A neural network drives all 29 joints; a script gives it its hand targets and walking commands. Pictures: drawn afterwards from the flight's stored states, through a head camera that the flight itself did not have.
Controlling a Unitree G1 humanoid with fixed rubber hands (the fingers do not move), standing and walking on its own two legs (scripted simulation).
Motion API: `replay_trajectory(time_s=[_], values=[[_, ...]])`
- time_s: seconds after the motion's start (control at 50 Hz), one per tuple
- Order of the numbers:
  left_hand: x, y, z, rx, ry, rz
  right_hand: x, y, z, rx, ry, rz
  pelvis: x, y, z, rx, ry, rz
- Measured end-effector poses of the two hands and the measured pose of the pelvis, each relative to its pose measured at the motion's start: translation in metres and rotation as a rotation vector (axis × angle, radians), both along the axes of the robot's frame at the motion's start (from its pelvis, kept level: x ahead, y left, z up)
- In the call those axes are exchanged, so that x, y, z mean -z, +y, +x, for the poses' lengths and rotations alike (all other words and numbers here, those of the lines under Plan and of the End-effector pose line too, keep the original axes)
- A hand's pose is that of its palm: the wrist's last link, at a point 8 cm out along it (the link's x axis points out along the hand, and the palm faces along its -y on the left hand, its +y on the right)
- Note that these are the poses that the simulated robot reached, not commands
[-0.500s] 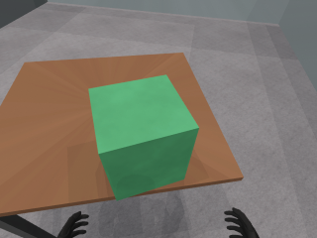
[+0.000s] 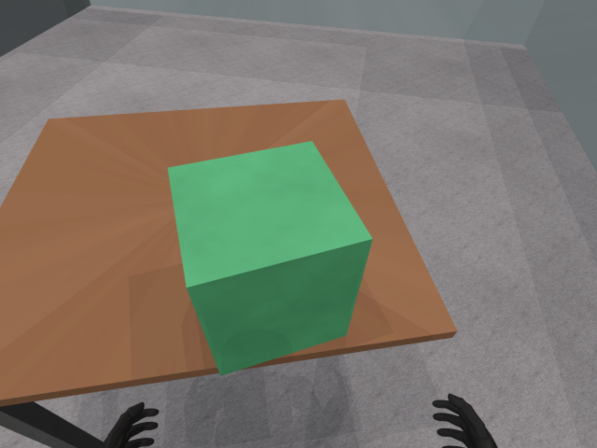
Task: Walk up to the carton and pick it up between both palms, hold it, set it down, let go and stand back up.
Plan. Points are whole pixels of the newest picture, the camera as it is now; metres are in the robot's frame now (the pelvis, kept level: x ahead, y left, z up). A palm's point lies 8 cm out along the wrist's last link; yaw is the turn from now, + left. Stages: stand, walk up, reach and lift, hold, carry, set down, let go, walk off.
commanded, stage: stand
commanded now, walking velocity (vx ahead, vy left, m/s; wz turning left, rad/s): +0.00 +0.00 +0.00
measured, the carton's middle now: (265, 259) +0.39 +0.05 +0.03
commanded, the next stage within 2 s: none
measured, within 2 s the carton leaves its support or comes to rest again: neither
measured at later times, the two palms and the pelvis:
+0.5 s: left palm out of the picture +0.12 +0.24 -0.08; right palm out of the picture +0.12 -0.25 -0.08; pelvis -0.01 +0.00 +0.00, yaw +0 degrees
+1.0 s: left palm out of the picture +0.11 +0.24 -0.08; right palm out of the picture +0.10 -0.25 -0.09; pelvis -0.02 +0.00 +0.00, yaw +0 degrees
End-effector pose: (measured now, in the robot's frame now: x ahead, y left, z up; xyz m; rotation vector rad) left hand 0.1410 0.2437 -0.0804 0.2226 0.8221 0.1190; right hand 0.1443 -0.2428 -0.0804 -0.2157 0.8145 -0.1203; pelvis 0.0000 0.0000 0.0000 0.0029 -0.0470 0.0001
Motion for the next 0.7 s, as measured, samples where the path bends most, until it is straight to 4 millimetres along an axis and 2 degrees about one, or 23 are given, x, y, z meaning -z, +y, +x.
replay_trajectory(time_s=[0.7], values=[[0.000, -0.002, -0.025, 0.001, 0.032, 0.005, 0.004, -0.009, -0.035, 0.017, 0.054, -0.004, -0.004, -0.004, -0.014, 0.004, -0.005, 0.003]])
